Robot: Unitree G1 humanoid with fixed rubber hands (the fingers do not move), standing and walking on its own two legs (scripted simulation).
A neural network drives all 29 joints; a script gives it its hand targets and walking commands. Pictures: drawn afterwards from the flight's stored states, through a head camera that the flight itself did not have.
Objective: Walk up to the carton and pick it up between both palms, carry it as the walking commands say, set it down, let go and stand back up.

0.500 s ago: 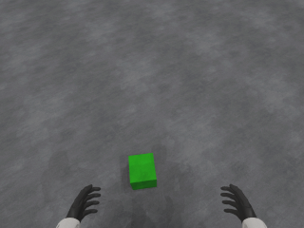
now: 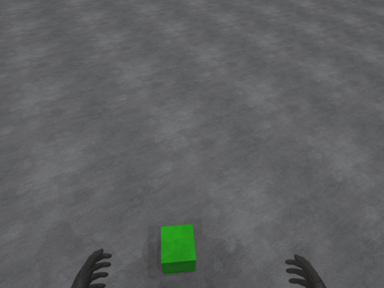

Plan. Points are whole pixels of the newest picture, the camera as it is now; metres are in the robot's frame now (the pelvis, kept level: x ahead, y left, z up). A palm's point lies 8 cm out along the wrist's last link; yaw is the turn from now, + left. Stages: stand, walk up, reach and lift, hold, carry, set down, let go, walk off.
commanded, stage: stand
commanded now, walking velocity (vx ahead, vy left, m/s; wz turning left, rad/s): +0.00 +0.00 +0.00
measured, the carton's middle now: (178, 249) +0.45 +0.08 -0.69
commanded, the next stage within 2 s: none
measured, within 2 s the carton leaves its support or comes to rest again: neither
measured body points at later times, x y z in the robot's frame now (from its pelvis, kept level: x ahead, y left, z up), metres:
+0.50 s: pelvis -0.01 +0.04 +0.00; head -0.03 +0.05 +0.45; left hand +0.11 +0.33 -0.10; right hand +0.10 -0.25 -0.09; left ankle +0.00 +0.12 -0.73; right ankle -0.07 -0.09 -0.73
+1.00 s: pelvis -0.04 +0.02 +0.01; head -0.06 +0.04 +0.46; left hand +0.07 +0.31 -0.11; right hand +0.07 -0.28 -0.09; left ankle +0.00 +0.12 -0.73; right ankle -0.07 -0.09 -0.73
